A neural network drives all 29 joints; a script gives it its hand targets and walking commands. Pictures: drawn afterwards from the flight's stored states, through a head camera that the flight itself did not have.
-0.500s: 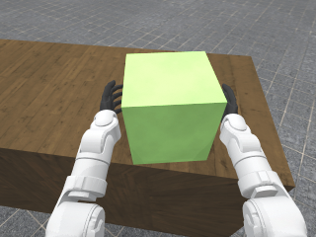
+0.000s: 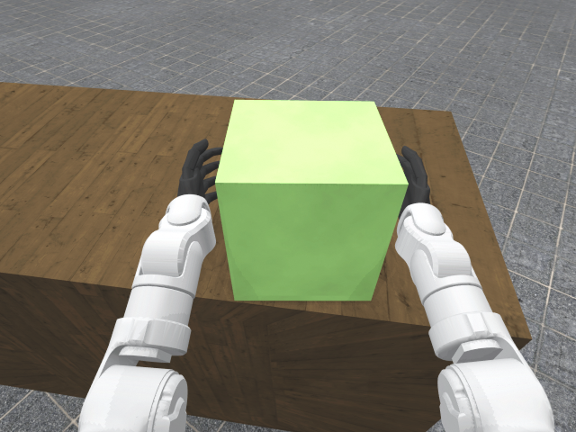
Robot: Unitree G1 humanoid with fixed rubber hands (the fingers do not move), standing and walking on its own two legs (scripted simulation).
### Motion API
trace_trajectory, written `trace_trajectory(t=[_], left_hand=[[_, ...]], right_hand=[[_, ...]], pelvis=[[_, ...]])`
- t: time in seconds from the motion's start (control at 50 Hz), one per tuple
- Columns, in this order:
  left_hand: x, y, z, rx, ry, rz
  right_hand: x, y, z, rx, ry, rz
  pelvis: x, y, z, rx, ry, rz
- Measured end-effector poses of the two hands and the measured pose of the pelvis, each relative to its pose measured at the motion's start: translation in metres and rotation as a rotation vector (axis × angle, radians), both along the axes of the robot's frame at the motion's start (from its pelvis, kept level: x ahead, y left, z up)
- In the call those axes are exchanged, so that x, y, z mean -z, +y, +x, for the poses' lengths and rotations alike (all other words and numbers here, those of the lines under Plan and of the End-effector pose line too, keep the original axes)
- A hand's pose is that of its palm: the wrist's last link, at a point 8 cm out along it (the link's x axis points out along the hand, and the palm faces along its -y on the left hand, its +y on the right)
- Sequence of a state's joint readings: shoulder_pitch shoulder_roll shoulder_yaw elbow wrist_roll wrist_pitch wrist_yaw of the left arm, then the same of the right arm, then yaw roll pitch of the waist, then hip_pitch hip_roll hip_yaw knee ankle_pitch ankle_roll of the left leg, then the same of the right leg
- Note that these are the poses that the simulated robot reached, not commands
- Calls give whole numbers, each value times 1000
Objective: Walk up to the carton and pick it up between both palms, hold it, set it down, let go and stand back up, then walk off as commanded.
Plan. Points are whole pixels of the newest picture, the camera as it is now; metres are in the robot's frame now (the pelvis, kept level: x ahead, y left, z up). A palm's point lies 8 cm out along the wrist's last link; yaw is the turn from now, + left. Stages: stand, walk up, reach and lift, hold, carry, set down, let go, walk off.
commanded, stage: reach and lift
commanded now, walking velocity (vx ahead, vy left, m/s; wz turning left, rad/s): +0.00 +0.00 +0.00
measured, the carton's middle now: (303, 201) +0.43 +0.01 +0.12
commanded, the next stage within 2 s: none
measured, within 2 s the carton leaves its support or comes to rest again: neither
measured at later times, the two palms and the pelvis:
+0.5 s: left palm (192, 181) +0.38 +0.15 +0.19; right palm (428, 190) +0.39 -0.14 +0.18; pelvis -0.01 +0.00 +0.00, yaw +0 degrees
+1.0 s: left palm (174, 148) +0.38 +0.16 +0.24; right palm (429, 164) +0.38 -0.13 +0.23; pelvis -0.01 +0.00 +0.00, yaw +1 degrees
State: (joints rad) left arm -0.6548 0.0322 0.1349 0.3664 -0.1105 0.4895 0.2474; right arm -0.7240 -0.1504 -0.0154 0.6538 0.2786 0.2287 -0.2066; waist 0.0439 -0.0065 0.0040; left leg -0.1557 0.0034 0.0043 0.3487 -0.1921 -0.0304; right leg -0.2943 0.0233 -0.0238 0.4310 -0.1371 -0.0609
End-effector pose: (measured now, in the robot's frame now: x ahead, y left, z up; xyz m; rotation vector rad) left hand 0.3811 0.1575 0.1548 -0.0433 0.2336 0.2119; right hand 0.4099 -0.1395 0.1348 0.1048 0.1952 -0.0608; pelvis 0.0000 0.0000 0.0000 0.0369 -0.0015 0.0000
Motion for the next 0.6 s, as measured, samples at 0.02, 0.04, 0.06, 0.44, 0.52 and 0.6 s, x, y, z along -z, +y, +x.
trace_trajectory(t=[0.02, 0.04, 0.06, 0.44, 0.52, 0.6], left_hand=[[-2, 0, 1, 5, -6, 2], [-5, -1, 1, 11, -11, 4], [-7, -1, 2, 13, -12, 6], [-25, 0, 0, 91, 51, 35], [-33, -5, -3, 109, 50, 37], [-40, -7, -4, 117, 53, 55]], right_hand=[[0, 0, -1, 1, 1, 1], [0, 0, -1, 1, 0, 1], [-1, 0, -1, 5, 0, 1], [-42, -1, -17, 60, -26, -25], [-47, -6, -25, 75, -27, -32], [-49, -7, -29, 80, -23, -55]], pelvis=[[0, 0, -1, 0, -1, 0], [0, 0, -1, 0, -1, 0], [0, 0, -1, 0, -1, 0], [1, 4, -3, -2, -12, -7], [1, 5, -7, -2, -19, -7], [1, 4, -11, -1, -25, -6]])
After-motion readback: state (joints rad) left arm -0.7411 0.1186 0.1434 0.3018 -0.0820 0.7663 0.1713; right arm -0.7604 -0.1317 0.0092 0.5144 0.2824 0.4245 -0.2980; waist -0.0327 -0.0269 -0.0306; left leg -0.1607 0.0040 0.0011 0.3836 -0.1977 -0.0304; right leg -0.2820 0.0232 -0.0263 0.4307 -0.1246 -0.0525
